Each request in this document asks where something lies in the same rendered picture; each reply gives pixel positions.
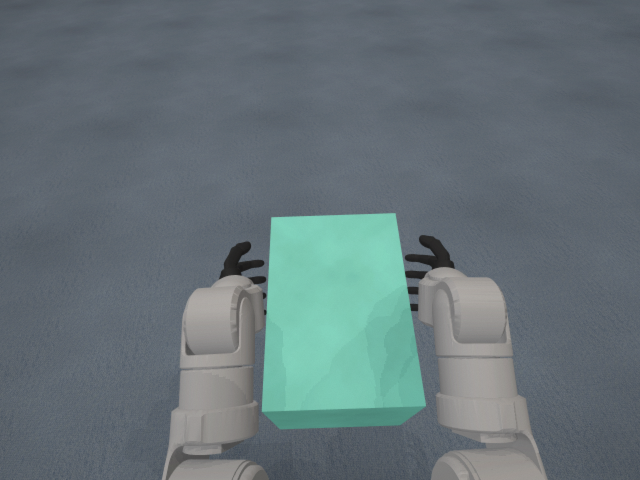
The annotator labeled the robot left forearm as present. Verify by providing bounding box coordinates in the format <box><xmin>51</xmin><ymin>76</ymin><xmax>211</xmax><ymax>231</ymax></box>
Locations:
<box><xmin>162</xmin><ymin>275</ymin><xmax>265</xmax><ymax>480</ymax></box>

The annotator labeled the robot right upper arm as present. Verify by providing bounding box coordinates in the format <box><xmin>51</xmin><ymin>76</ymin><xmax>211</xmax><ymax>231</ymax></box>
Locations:
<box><xmin>431</xmin><ymin>447</ymin><xmax>545</xmax><ymax>480</ymax></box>

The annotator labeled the robot right hand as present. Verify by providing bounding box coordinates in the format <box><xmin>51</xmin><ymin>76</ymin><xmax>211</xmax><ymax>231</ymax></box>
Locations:
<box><xmin>405</xmin><ymin>235</ymin><xmax>455</xmax><ymax>311</ymax></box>

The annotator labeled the carton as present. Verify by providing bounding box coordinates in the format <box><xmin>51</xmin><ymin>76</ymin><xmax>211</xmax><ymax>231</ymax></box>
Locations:
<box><xmin>262</xmin><ymin>213</ymin><xmax>426</xmax><ymax>429</ymax></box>

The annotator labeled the robot left upper arm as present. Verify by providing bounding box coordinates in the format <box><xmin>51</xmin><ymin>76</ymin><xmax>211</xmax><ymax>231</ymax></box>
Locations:
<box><xmin>168</xmin><ymin>459</ymin><xmax>269</xmax><ymax>480</ymax></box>

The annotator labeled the robot left hand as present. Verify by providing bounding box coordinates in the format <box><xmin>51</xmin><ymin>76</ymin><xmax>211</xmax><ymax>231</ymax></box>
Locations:
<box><xmin>219</xmin><ymin>241</ymin><xmax>267</xmax><ymax>315</ymax></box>

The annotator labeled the robot right forearm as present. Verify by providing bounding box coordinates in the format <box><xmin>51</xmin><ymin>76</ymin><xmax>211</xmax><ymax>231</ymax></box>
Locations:
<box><xmin>418</xmin><ymin>267</ymin><xmax>548</xmax><ymax>480</ymax></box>

